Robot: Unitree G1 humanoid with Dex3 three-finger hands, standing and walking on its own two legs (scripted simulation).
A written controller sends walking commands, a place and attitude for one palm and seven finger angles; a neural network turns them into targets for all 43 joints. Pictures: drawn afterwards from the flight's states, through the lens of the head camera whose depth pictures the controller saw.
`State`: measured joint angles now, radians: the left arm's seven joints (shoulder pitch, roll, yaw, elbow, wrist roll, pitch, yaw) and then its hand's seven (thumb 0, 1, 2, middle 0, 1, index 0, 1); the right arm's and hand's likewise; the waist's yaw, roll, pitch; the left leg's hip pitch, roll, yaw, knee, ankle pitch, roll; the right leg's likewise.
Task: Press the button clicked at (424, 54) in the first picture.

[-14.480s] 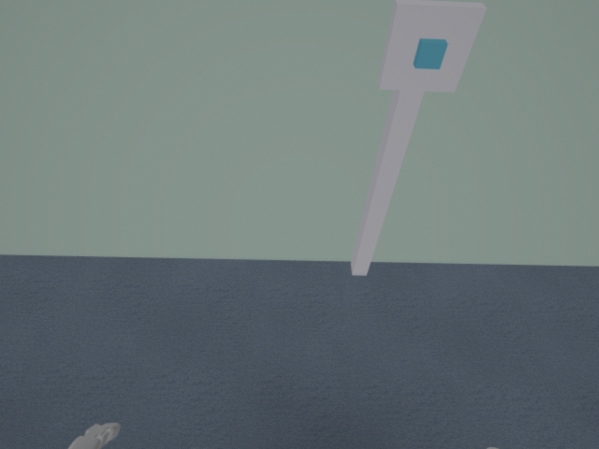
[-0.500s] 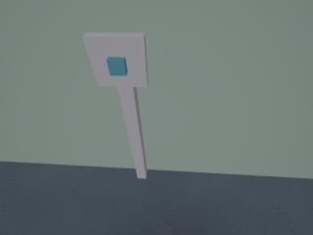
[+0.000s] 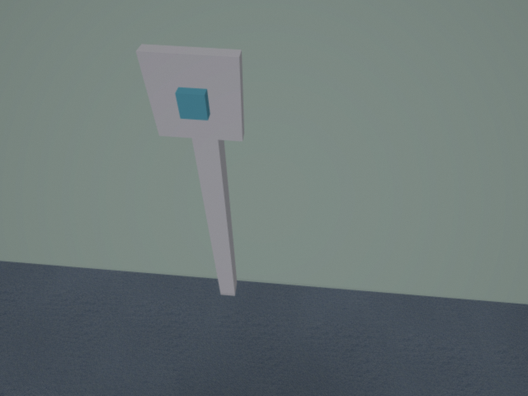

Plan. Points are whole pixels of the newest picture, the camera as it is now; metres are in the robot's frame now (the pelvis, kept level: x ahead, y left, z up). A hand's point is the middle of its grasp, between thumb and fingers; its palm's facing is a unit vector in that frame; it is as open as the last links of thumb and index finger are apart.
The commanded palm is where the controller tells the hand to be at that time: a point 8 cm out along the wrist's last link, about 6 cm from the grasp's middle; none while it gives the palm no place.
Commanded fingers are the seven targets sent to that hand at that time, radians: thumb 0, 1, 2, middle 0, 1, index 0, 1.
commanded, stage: look again from close up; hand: left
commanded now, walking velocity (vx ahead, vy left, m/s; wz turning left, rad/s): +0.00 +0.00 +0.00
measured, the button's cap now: (193, 103) +0.59 +0.16 +0.14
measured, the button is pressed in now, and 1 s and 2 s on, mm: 0 0 0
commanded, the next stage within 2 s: shuffle to correct the standing spot in 0.56 s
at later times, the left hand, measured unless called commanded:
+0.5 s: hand out of the picture +0.07 +0.25 -0.17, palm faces +0.03 -0.96 -0.27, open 7.4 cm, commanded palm none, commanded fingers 0.00 0.90 0.90 -0.20 -0.30 -0.20 -0.30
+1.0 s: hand out of the picture -0.02 +0.20 -0.18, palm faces -0.02 -0.98 -0.20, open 7.4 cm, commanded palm none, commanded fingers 0.00 0.90 0.90 -0.20 -0.30 -0.20 -0.30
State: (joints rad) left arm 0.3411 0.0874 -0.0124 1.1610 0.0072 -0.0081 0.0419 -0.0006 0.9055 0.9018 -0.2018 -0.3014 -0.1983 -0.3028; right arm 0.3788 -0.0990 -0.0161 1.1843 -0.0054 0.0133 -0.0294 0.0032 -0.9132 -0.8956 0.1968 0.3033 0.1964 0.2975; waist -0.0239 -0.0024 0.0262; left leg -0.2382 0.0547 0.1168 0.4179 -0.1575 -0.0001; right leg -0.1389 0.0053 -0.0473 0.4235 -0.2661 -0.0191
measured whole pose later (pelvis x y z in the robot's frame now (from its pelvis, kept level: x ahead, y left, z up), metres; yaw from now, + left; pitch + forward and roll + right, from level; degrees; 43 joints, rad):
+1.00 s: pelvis +0.01 +0.02 -0.01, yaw -3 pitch -1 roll +0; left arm 0.40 0.16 0.01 1.07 0.03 0.01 0.00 0.00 0.91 0.90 -0.20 -0.30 -0.20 -0.30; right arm 0.28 -0.22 -0.03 1.09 -0.02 0.04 -0.01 0.01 -0.91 -0.90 0.20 0.30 0.20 0.30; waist 0.01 0.03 0.00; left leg -0.32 0.06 0.15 0.68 -0.40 0.03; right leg -0.19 -0.01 -0.09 0.52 -0.29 -0.03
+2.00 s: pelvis +0.08 -0.01 -0.01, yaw -3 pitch -1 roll +1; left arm 0.17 0.15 0.05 0.96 0.04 0.02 0.04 -0.01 0.91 0.90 -0.21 -0.30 -0.20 -0.30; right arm 0.21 -0.21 -0.08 1.01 -0.02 0.06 0.00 0.00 -0.92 -0.90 0.20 0.30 0.19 0.30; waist 0.01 0.00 0.03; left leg -0.33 0.02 0.05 0.85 -0.46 -0.03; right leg -0.34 -0.09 -0.12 0.48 -0.12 -0.01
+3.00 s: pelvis +0.10 -0.03 +0.00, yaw -3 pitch -1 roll +0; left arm 0.31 0.12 0.00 1.14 0.01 -0.02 0.04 0.00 0.93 0.90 -0.20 -0.30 -0.20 -0.30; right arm 0.26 -0.15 -0.02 1.14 -0.01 0.00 -0.05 0.02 -0.93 -0.90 0.20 0.30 0.20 0.30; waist 0.00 0.03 0.02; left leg -0.10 0.07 0.04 0.42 -0.31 -0.05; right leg -0.15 0.01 -0.08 0.44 -0.27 -0.03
